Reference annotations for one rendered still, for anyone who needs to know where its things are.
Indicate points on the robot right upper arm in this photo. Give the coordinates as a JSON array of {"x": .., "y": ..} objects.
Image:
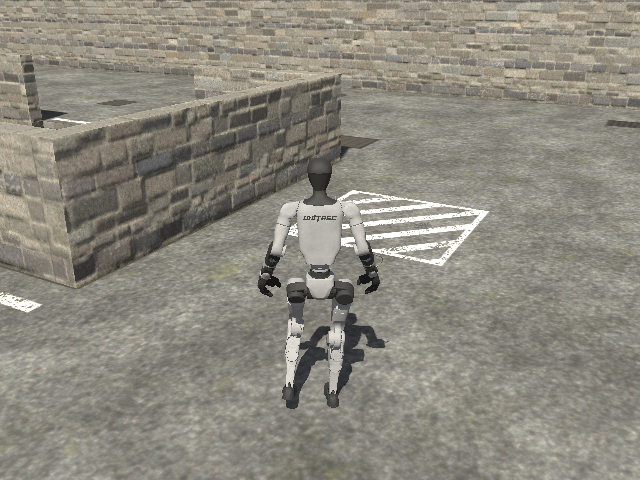
[{"x": 350, "y": 210}]

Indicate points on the right robot forearm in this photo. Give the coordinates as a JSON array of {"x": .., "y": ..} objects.
[{"x": 369, "y": 263}]

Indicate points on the right robot hand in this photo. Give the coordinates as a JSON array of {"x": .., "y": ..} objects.
[{"x": 366, "y": 279}]

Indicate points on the left robot forearm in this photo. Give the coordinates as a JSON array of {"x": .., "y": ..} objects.
[{"x": 269, "y": 264}]

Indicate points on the left robot hand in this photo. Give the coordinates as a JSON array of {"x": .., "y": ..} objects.
[{"x": 270, "y": 282}]

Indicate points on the robot right shin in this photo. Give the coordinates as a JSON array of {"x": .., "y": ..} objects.
[{"x": 335, "y": 361}]

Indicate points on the robot right foot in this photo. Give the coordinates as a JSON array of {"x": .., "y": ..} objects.
[{"x": 332, "y": 399}]

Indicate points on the robot left upper arm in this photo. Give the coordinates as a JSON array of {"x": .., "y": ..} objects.
[{"x": 288, "y": 211}]

